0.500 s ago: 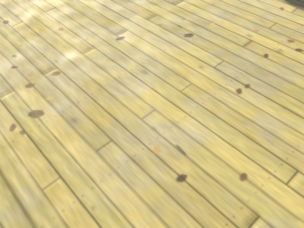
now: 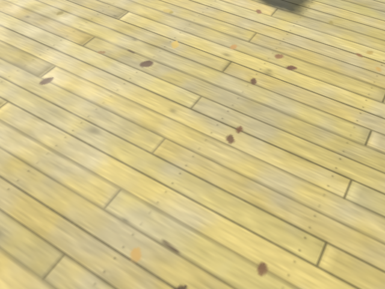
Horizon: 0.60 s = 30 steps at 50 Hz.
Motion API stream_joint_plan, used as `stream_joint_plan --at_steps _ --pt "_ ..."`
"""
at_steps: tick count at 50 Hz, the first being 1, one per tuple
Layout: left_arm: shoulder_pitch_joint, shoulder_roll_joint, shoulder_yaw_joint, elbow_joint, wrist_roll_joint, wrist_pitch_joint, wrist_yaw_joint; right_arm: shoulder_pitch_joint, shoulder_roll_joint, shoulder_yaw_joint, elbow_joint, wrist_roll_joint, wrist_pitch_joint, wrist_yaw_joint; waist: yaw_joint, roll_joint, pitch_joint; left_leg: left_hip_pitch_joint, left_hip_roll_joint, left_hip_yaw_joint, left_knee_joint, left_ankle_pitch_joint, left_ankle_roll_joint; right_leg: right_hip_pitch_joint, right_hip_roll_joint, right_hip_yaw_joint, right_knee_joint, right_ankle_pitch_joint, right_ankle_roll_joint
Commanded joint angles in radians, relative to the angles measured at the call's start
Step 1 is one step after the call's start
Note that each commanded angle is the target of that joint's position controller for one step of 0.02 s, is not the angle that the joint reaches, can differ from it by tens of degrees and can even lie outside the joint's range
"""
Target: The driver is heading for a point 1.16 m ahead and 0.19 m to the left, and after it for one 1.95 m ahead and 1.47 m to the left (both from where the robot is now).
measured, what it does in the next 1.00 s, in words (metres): walks ahead, turning left: right foot, then left foot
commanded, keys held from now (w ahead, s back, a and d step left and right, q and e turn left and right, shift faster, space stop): w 0.38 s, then w+q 0.62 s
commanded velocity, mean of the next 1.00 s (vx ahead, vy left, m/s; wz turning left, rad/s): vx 0.50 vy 0.00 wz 0.18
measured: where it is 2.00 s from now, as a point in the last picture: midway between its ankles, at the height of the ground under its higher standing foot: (160, 161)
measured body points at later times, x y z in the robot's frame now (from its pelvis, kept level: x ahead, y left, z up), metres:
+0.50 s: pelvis +0.27 -0.08 +0.00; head +0.29 -0.09 +0.45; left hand +0.40 +0.18 -0.10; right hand +0.33 -0.35 -0.14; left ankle +0.21 +0.08 -0.65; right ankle +0.31 -0.16 -0.74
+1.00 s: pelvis +0.53 -0.01 -0.02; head +0.57 +0.00 +0.43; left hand +0.51 +0.26 -0.15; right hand +0.78 -0.21 -0.12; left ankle +0.60 +0.07 -0.74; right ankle +0.38 -0.18 -0.64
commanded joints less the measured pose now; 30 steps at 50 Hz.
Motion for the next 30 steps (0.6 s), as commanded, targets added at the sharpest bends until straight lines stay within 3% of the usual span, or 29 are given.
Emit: stream_joint_plan --at_steps 1,5,9,13,15,16,17,18,19,20,21,22,23,24,26,30 --pt "0.034 0.032 0.008 -0.065 0.004 -0.010 -0.003 0.025 -0.070 -0.010 -0.025 0.000 -0.012 0.004 0.020 0.095 -0.045 0.153 0.270 -0.303 -0.246 0.040 0.194 -0.172 -0.111 0.011 -0.050 0.056 0.002" --pt "-0.106 0.021 -0.009 -0.126 0.021 -0.012 -0.005 0.078 -0.137 -0.025 0.001 0.011 -0.006 -0.006 -0.007 0.075 -0.004 0.135 0.276 -0.216 -0.293 0.115 0.208 -0.230 -0.139 -0.027 -0.285 0.196 0.032" --pt "-0.239 0.023 -0.018 -0.161 0.012 -0.021 -0.018 0.135 -0.160 -0.024 0.022 0.026 0.011 -0.010 -0.051 0.092 0.012 0.128 0.235 -0.118 -0.271 0.133 0.161 -0.145 -0.095 -0.081 -0.520 0.366 0.043" --pt "-0.330 0.052 -0.012 -0.207 0.000 -0.026 -0.035 0.192 -0.172 -0.023 0.051 0.034 0.029 -0.010 -0.067 0.108 0.031 0.227 0.291 -0.143 -0.221 0.095 0.137 -0.128 -0.072 -0.085 -0.625 0.324 0.018" --pt "-0.299 0.077 -0.002 -0.210 0.002 -0.031 -0.041 0.181 -0.187 -0.026 0.055 0.034 0.042 -0.013 -0.029 0.115 0.015 0.264 0.309 -0.145 -0.156 0.165 0.117 -0.053 -0.050 -0.102 -0.674 0.269 -0.010" --pt "-0.219 0.101 0.013 -0.188 0.006 -0.032 -0.039 0.166 -0.187 -0.023 0.052 0.033 0.047 -0.015 0.021 0.112 -0.028 0.260 0.282 -0.116 -0.056 0.303 0.096 0.064 -0.022 -0.125 -0.703 0.256 -0.029" --pt "-0.059 0.151 0.040 -0.141 0.009 -0.032 -0.032 0.165 -0.160 -0.013 0.046 0.024 0.050 -0.017 0.090 0.086 -0.124 0.202 0.227 -0.065 0.142 0.388 0.066 0.279 -0.025 -0.116 -0.709 0.258 -0.061" --pt "0.139 0.244 0.065 -0.109 0.020 -0.027 -0.021 0.165 -0.107 0.011 0.010 -0.004 0.045 -0.020 0.152 -0.069 -0.282 -0.003 0.156 0.000 0.497 0.128 0.022 0.569 -0.244 0.141 -0.709 0.276 -0.135" --pt "0.166 0.296 0.072 -0.096 0.023 -0.020 -0.032 0.283 0.003 0.040 0.006 0.014 0.022 -0.014 0.084 -0.321 -0.369 -0.368 0.005 -0.035 0.787 -0.422 -0.018 0.813 -0.410 0.584 -0.853 0.076 -0.274" --pt "0.146 0.187 0.047 -0.104 0.017 -0.024 -0.035 0.230 -0.120 0.012 0.019 0.039 0.008 -0.011 0.110 -0.174 -0.296 -0.473 0.062 -0.145 0.901 -0.425 0.000 0.747 -0.395 0.591 -0.899 -0.002 -0.235" --pt "0.072 0.146 0.033 -0.116 0.014 -0.029 -0.034 0.148 -0.155 -0.001 -0.004 0.054 0.003 -0.010 0.095 -0.115 -0.179 -0.500 0.103 -0.143 0.900 -0.320 0.018 0.622 -0.368 0.431 -0.907 0.071 -0.194" --pt "-0.008 0.120 0.023 -0.127 0.017 -0.031 -0.038 0.113 -0.139 -0.001 -0.006 0.047 0.009 -0.016 0.059 -0.038 -0.129 -0.448 0.149 -0.126 0.857 -0.229 0.011 0.497 -0.324 0.310 -0.932 0.177 -0.170" --pt "-0.056 0.093 0.018 -0.129 0.022 -0.035 -0.042 0.097 -0.125 -0.006 -0.007 0.034 0.020 -0.019 0.034 -0.029 -0.082 -0.415 0.174 -0.129 0.805 -0.170 0.004 0.409 -0.285 0.219 -0.968 0.231 -0.156" --pt "-0.077 0.080 0.016 -0.122 0.028 -0.042 -0.043 0.116 -0.109 -0.008 -0.003 0.034 0.035 -0.019 0.007 -0.056 -0.072 -0.357 0.194 -0.138 0.778 -0.128 0.000 0.350 -0.261 0.153 -1.001 0.268 -0.142" --pt "-0.074 0.076 0.020 -0.098 0.033 -0.056 -0.042 0.135 -0.077 -0.008 0.005 0.038 0.060 -0.018 -0.013 -0.052 -0.053 -0.330 0.186 -0.143 0.762 -0.080 -0.011 0.301 -0.239 0.055 -1.038 0.373 -0.143" --pt "-0.030 0.100 0.031 -0.052 0.041 -0.058 -0.021 0.055 -0.065 -0.016 -0.030 0.032 0.071 -0.019 -0.003 -0.018 -0.006 -0.439 0.162 -0.187 0.634 0.075 -0.028 0.334 -0.240 -0.067 -1.064 0.489 -0.134"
